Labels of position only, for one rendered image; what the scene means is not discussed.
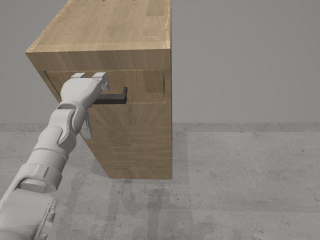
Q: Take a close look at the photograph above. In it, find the drawer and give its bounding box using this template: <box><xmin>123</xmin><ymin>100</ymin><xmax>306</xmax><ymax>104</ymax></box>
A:
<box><xmin>46</xmin><ymin>69</ymin><xmax>165</xmax><ymax>103</ymax></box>

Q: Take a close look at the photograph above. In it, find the cabinet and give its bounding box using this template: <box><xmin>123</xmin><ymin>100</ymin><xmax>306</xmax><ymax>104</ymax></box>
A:
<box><xmin>25</xmin><ymin>0</ymin><xmax>172</xmax><ymax>180</ymax></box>

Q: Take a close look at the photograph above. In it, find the robot left hand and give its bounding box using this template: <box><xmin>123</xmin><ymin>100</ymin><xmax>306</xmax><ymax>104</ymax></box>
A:
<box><xmin>60</xmin><ymin>72</ymin><xmax>110</xmax><ymax>140</ymax></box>

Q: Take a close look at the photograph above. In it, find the robot left forearm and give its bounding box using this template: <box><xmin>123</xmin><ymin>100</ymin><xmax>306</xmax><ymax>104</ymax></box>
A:
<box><xmin>0</xmin><ymin>100</ymin><xmax>87</xmax><ymax>213</ymax></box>

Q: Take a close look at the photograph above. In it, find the handle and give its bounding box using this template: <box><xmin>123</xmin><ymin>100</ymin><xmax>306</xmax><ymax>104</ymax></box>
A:
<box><xmin>92</xmin><ymin>87</ymin><xmax>128</xmax><ymax>105</ymax></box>

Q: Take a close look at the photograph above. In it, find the left robot upper arm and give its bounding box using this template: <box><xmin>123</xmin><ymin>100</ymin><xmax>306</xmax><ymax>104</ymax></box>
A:
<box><xmin>0</xmin><ymin>188</ymin><xmax>58</xmax><ymax>240</ymax></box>

